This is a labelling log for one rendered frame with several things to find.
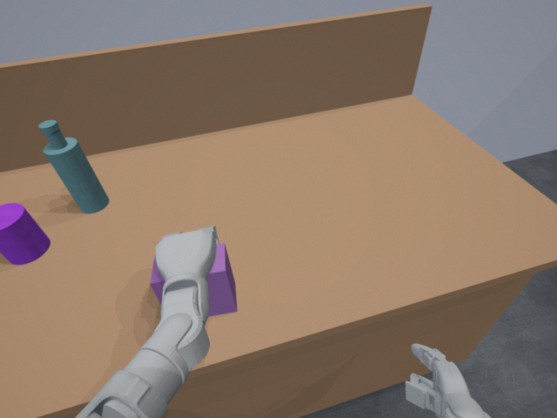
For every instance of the right robot forearm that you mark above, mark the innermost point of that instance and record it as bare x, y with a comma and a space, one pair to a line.
458, 405

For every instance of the right robot hand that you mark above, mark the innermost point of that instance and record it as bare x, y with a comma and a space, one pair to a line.
447, 379

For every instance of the left robot forearm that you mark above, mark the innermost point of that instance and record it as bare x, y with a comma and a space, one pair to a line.
145, 387

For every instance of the sponge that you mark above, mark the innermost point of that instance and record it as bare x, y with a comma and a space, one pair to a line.
222, 289

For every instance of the left robot hand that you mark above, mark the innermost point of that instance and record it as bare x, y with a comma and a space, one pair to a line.
191, 252

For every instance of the table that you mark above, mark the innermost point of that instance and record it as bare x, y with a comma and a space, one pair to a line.
357, 221

